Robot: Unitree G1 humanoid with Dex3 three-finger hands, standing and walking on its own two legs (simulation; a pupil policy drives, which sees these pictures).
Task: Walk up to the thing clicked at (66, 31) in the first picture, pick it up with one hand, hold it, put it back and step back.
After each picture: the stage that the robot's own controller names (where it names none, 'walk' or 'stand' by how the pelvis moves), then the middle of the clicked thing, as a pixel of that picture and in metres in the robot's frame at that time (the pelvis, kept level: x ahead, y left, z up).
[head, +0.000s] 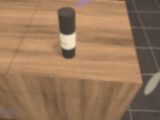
stand; (67, 35) +0.59 +0.09 +0.01
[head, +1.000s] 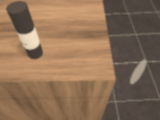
rise first; (27, 34) +0.53 +0.25 +0.03
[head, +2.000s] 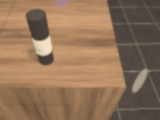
stand; (42, 40) +0.52 +0.19 +0.02
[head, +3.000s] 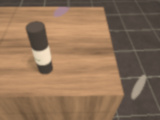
stand; (41, 50) +0.50 +0.20 +0.01
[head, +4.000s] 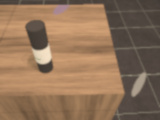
stand; (41, 49) +0.50 +0.20 +0.00
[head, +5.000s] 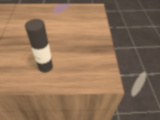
stand; (41, 49) +0.50 +0.20 +0.00
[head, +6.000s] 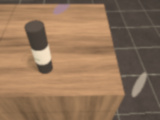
stand; (40, 50) +0.50 +0.20 +0.00
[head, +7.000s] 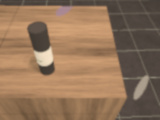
rise first; (43, 51) +0.49 +0.20 +0.01
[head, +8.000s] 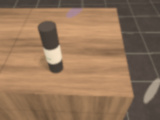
go down; (52, 50) +0.51 +0.18 +0.01
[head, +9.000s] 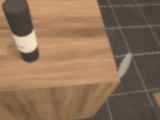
go down; (24, 35) +0.50 +0.18 +0.04
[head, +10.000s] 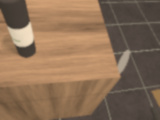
go down; (20, 28) +0.50 +0.18 +0.06
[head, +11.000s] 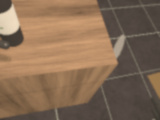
close in; (2, 13) +0.51 +0.19 +0.09
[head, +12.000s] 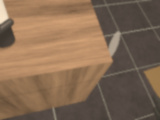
lift; out of the picture +0.53 +0.20 +0.10
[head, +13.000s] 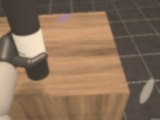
lift; (29, 39) +0.34 +0.15 +0.24
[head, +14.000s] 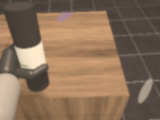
hold; (30, 51) +0.34 +0.16 +0.19
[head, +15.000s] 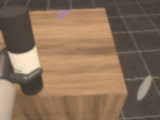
hold; (24, 56) +0.33 +0.18 +0.18
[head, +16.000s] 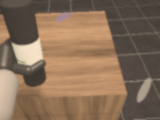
crouch; (27, 47) +0.34 +0.16 +0.20
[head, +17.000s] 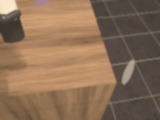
crouch; out of the picture +0.50 +0.20 +0.23
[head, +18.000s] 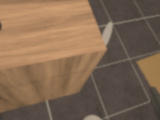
lower; out of the picture +0.56 +0.20 +0.12
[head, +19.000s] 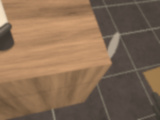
lower; out of the picture +0.52 +0.20 +0.09
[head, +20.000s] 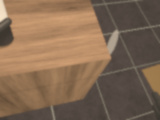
lower; out of the picture +0.53 +0.20 +0.10
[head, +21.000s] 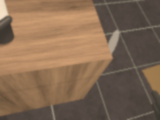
lower; out of the picture +0.54 +0.20 +0.10
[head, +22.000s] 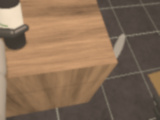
open; (8, 11) +0.52 +0.17 +0.10
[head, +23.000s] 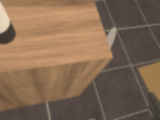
rise; out of the picture +0.49 +0.19 +0.11
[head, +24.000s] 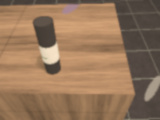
sink last; (48, 48) +0.48 +0.18 +0.06
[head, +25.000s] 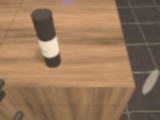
stand; (48, 41) +0.50 +0.18 +0.06
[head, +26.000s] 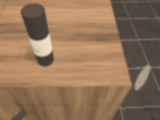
stand; (40, 39) +0.48 +0.18 +0.07
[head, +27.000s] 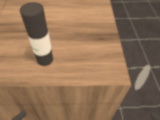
stand; (39, 38) +0.48 +0.18 +0.08
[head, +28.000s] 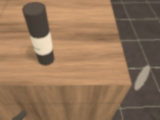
stand; (41, 38) +0.49 +0.18 +0.07
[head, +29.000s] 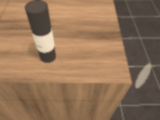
stand; (43, 36) +0.49 +0.18 +0.06
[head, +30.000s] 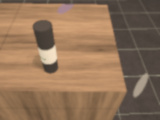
stand; (47, 49) +0.50 +0.17 +0.01
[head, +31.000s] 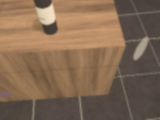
walk; (45, 9) +0.64 +0.19 +0.02
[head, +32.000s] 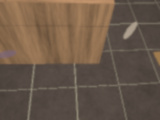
walk; out of the picture +0.99 +0.17 +0.03
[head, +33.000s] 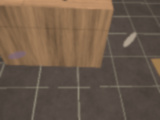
stand; out of the picture +1.12 +0.18 +0.02
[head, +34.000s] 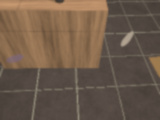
stand; out of the picture +1.12 +0.19 +0.00
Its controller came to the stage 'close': yes
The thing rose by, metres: 0.21
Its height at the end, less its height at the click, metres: +0.00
